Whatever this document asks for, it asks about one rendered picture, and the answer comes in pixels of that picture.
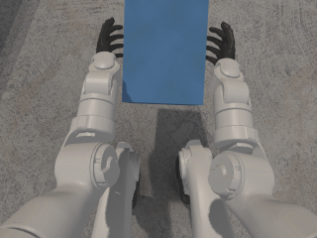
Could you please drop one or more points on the robot left forearm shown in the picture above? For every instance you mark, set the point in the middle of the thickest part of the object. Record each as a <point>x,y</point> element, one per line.
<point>95,120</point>

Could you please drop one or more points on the robot left foot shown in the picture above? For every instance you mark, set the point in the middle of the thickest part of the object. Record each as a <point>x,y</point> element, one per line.
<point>134,201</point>

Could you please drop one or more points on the right robot upper arm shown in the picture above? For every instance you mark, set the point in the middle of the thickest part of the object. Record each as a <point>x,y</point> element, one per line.
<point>245,183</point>

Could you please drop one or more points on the carton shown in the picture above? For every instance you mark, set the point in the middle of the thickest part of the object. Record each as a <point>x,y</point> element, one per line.
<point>164,51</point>

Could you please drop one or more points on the left robot upper arm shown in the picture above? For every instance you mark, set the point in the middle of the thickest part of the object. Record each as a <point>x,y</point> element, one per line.
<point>83,171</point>

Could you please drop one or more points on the robot left hand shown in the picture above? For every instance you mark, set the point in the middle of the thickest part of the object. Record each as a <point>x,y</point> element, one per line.
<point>104,41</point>

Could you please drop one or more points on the robot right forearm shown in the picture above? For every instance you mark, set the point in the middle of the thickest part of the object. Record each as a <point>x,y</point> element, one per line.
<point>232,109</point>

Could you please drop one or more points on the right robot thigh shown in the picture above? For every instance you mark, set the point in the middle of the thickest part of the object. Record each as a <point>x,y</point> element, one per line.
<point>209,214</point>

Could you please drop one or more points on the robot right hand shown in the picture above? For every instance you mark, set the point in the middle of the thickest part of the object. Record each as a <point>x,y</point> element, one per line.
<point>226,46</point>

